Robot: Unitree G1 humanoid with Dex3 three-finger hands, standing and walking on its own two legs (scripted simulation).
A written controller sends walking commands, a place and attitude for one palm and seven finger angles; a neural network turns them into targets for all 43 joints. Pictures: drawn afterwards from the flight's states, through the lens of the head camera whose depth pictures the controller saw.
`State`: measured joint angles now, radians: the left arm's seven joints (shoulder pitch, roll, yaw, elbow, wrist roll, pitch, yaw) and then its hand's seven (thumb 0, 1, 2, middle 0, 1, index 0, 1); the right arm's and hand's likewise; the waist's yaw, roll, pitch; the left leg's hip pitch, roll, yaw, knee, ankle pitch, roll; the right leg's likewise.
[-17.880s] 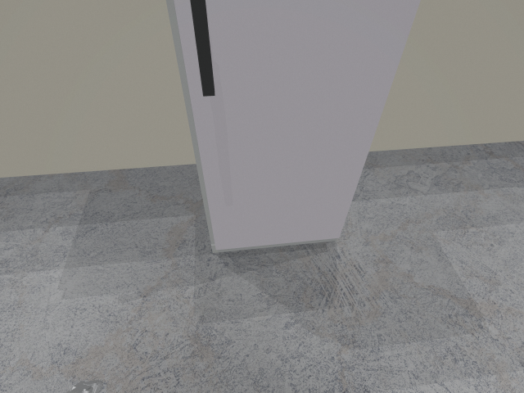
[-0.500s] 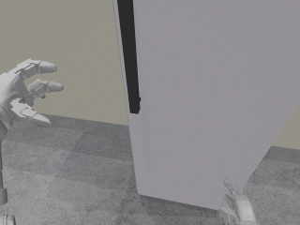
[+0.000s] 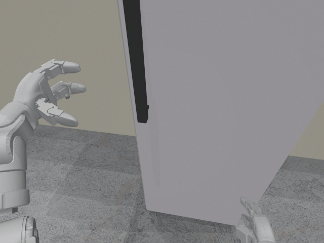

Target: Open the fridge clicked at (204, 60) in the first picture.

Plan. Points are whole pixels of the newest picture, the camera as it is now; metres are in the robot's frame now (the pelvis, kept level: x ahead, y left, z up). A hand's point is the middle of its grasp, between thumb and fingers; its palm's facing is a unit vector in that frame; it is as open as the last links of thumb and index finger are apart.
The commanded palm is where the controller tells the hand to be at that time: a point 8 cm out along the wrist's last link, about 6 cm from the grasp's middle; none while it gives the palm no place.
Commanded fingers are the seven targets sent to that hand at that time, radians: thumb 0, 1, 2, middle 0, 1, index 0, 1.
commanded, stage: move the hooked fingers beside the handle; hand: left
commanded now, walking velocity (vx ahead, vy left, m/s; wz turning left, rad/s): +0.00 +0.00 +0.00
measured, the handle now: (140, 62) +0.47 +0.11 +0.26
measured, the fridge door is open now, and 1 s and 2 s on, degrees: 0 0 0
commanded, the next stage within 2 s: feel for the door with the fingertips in 1.82 s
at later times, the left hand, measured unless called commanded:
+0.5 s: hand (89, 88) +0.36 +0.21 +0.25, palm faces -0.01 -1.00 -0.05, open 14.0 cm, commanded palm +0.34 +0.26 +0.25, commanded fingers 0.00 -0.50 0.30 -0.30 -1.20 -0.30 -1.20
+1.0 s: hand (110, 78) +0.41 +0.18 +0.24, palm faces -0.02 -1.00 -0.03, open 14.0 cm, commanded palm +0.39 +0.23 +0.24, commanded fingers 0.00 -0.50 0.30 -0.30 -1.20 -0.30 -1.20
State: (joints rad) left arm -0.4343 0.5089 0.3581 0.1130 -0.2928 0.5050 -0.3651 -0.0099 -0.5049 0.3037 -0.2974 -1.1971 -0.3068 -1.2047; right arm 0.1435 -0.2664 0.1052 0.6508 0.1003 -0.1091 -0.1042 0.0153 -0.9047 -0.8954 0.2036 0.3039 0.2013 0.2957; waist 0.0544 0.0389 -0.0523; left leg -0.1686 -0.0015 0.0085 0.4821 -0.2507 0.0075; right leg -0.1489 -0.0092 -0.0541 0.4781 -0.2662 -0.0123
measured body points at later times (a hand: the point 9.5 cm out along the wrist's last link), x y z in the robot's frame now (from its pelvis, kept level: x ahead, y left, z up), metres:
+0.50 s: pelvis +0.00 -0.01 +0.00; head -0.04 -0.02 +0.45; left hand +0.35 +0.26 +0.25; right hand +0.19 -0.25 -0.08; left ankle +0.01 +0.11 -0.74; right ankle +0.00 -0.11 -0.74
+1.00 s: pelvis +0.01 +0.00 +0.00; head -0.01 -0.02 +0.45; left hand +0.41 +0.23 +0.25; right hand +0.15 -0.26 -0.09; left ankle +0.01 +0.11 -0.74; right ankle +0.00 -0.11 -0.74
